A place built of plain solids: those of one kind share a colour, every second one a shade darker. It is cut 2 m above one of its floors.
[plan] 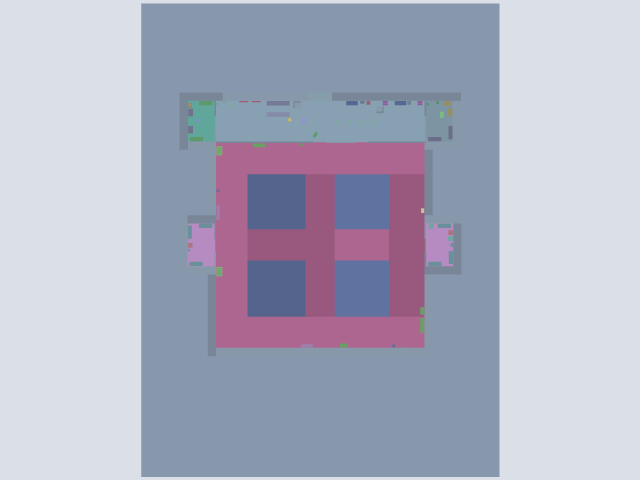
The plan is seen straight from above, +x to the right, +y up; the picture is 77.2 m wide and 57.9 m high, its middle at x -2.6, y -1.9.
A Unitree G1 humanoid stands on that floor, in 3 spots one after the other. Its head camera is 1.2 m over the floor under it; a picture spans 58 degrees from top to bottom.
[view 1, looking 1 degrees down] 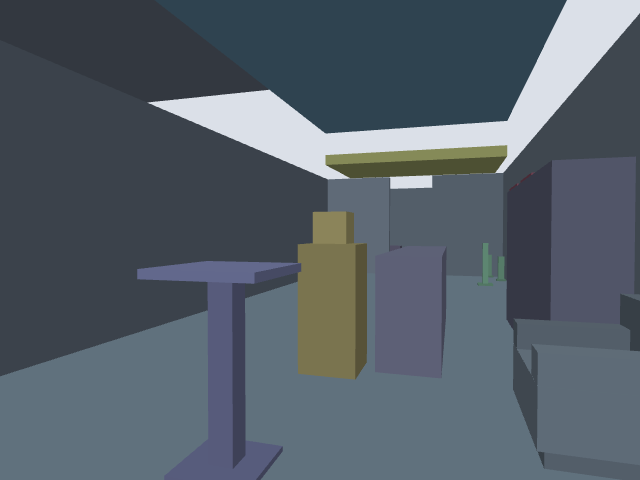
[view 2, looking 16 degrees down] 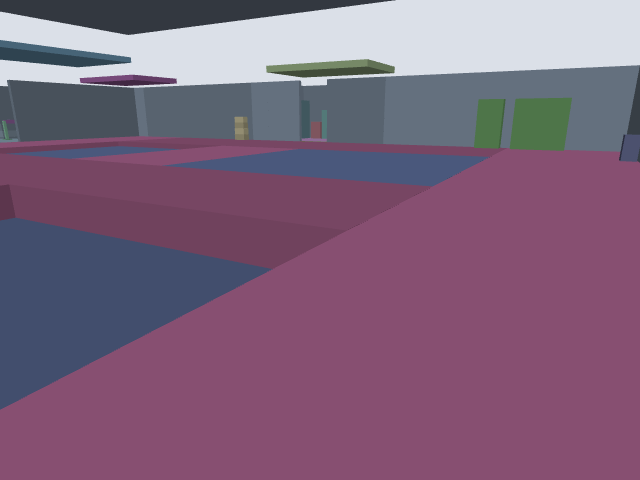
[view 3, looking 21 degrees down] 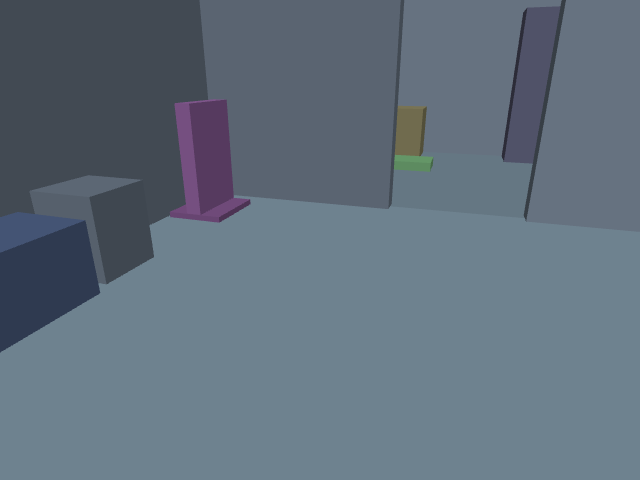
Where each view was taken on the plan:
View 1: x -2.56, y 13.59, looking -163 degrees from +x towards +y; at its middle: plinth_foyer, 3.70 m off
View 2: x -8.46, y -13.11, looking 29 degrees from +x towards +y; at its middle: floor_gang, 4.91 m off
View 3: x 6.07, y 12.44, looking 18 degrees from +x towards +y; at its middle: floor_foyer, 3.35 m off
